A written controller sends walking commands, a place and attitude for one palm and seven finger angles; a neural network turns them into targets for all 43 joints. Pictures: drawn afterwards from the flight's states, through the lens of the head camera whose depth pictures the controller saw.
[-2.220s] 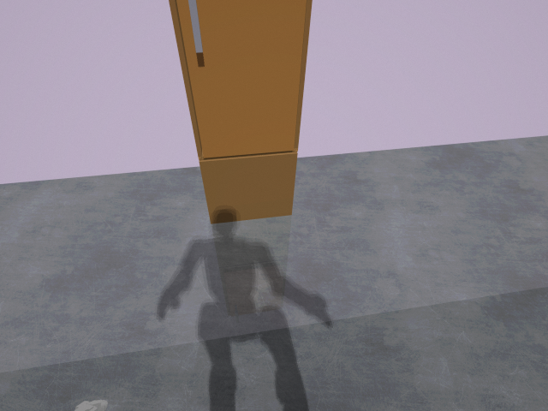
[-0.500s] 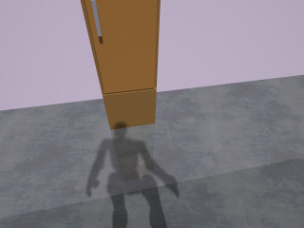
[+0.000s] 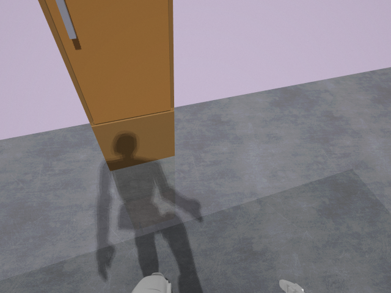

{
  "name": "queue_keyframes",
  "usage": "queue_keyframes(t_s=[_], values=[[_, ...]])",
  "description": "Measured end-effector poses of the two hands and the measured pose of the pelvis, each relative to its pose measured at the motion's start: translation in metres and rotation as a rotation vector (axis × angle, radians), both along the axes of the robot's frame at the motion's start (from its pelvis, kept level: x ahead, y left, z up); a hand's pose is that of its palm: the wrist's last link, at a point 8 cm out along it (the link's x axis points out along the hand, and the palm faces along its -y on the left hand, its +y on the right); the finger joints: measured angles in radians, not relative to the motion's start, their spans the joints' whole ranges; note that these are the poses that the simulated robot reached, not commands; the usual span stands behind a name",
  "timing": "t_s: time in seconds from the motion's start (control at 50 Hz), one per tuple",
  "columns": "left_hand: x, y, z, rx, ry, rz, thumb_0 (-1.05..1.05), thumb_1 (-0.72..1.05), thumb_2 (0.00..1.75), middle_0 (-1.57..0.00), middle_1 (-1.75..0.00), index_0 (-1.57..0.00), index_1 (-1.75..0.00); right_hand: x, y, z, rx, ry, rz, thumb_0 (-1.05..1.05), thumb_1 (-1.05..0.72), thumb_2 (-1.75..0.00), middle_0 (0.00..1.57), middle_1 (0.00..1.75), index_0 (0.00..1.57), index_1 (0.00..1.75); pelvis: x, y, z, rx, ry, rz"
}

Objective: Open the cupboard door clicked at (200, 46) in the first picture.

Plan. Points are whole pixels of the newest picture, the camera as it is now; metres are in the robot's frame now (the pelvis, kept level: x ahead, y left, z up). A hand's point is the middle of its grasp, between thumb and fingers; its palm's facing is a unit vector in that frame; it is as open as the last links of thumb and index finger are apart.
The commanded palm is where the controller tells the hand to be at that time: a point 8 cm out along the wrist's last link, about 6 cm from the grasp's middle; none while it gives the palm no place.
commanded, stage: turn to face it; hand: left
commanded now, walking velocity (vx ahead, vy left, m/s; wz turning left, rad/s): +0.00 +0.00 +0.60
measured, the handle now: (62, 5) +0.76 +0.47 +0.17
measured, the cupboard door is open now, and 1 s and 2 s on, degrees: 0 0 0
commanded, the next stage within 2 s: take the last steps up to it in 0.76 s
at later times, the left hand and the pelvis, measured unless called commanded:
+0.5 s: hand (112, 248) +0.22 +0.22 -0.13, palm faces +0.15 -0.97 -0.21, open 7.4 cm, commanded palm none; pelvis +0.09 +0.02 +0.01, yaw +10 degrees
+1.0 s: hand out of the picture -0.03 +0.21 -0.18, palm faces +0.46 -0.86 -0.23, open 7.4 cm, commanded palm none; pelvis +0.08 +0.04 +0.00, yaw +23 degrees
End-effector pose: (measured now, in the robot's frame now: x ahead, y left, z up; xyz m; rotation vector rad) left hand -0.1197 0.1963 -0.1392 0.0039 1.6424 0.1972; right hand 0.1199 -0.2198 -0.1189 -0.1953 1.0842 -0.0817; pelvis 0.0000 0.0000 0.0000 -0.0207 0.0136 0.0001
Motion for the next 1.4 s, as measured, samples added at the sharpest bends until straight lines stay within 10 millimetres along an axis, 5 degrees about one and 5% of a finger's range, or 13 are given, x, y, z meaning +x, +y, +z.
queue_keyframes(t_s=[0.08,0.16,0.28,0.36,0.44,0.58,0.76,0.94,1.04,1.14,1.2,1.28,1.4], values=[[0.056,0.037,-0.019,0.025,-0.037,-0.042,0.0,0.91,0.9,-0.2,-0.3,-0.2,-0.3,0.029,0.02,-0.003,-0.019,-0.053,-0.021,0.0,-0.9,-0.9,0.2,0.29,0.2,0.3,0.029,0.019,-0.01,0.002,-0.023,-0.031],[0.138,0.066,-0.013,0.07,-0.197,-0.08,0.01,0.91,0.9,-0.2,-0.3,-0.2,-0.3,0.016,0.034,0.0,-0.017,0.034,-0.053,0.0,-0.91,-0.9,0.2,0.29,0.2,0.3,0.048,0.029,0.002,0.007,-0.025,-0.011],[0.246,0.082,0.007,0.105,-0.438,-0.092,0.0,0.92,0.9,-0.2,-0.3,-0.19,-0.3,-0.003,0.023,0.003,-0.056,0.149,-0.081,-0.02,-0.94,-0.9,0.21,0.3,0.2,0.3,0.067,0.039,0.011,0.014,-0.011,0.046],[0.29,0.081,0.02,0.119,-0.53,-0.085,0.0,0.92,0.9,-0.2,-0.3,-0.19,-0.3,-0.015,0.017,0.0,-0.056,0.227,-0.076,-0.01,-0.93,-0.9,0.21,0.29,0.2,0.3,0.077,0.038,0.012,0.018,-0.008,0.093],[0.312,0.076,0.029,0.136,-0.568,-0.078,0.0,0.91,0.9,-0.2,-0.3,-0.2,-0.3,-0.018,0.012,-0.006,-0.042,0.273,-0.069,0.0,-0.92,-0.9,0.21,0.29,0.2,0.3,0.085,0.032,0.011,0.02,-0.008,0.136],[0.306,0.06,0.035,0.199,-0.576,-0.028,0.0,0.91,0.9,-0.2,-0.3,-0.2,-0.3,0.002,-0.006,-0.024,-0.003,0.304,-0.015,0.01,-0.9,-0.9,0.21,0.29,0.2,0.3,0.097,0.009,0.005,0.025,-0.009,0.208],[0.216,0.052,0.035,0.239,-0.425,0.124,0.0,0.91,0.9,-0.2,-0.3,-0.2,-0.3,0.081,-0.012,-0.013,-0.028,0.219,0.145,0.01,-0.9,-0.9,0.2,0.29,0.2,0.3,0.099,-0.001,0.014,0.052,-0.026,0.315],[0.1,0.051,0.012,0.193,-0.219,0.289,0.0,0.91,0.9,-0.2,-0.3,-0.2,-0.3,0.155,0.041,0.005,-0.078,0.074,0.332,0.01,-0.91,-0.9,0.2,0.29,0.2,0.3,0.086,0.021,0.01,0.039,-0.024,0.383],[0.057,0.056,-0.006,0.135,-0.122,0.338,0.01,0.91,0.9,-0.2,-0.3,-0.2,-0.3,0.163,0.079,0.014,-0.082,-0.007,0.399,0.0,-0.91,-0.9,0.2,0.29,0.2,0.3,0.084,0.041,0.003,0.027,-0.037,0.386],[0.066,0.061,0.001,0.096,-0.129,0.334,0.01,0.91,0.9,-0.2,-0.3,-0.19,-0.3,0.136,0.093,0.017,-0.058,0.043,0.369,0.0,-0.9,-0.9,0.2,0.29,0.2,0.3,0.094,0.052,0.016,0.024,-0.044,0.393],[0.087,0.064,0.005,0.088,-0.158,0.326,0.01,0.91,0.9,-0.2,-0.3,-0.19,-0.3,0.121,0.083,0.015,-0.072,0.09,0.316,0.0,-0.93,-0.9,0.21,0.3,0.21,0.3,0.104,0.058,0.019,0.027,-0.042,0.392],[0.129,0.069,0.006,0.086,-0.203,0.302,0.01,0.91,0.9,-0.2,-0.3,-0.19,-0.3,0.096,0.066,0.006,-0.081,0.199,0.265,0.0,-0.93,-0.9,0.21,0.3,0.21,0.3,0.121,0.06,0.018,0.038,-0.039,0.387],[0.217,0.082,0.008,0.124,-0.286,0.229,0.01,0.93,0.9,-0.2,-0.3,-0.2,-0.3,0.063,0.041,-0.011,-0.07,0.387,0.175,0.0,-0.91,-0.9,0.21,0.29,0.2,0.3,0.16,0.052,0.011,0.049,-0.032,0.371]])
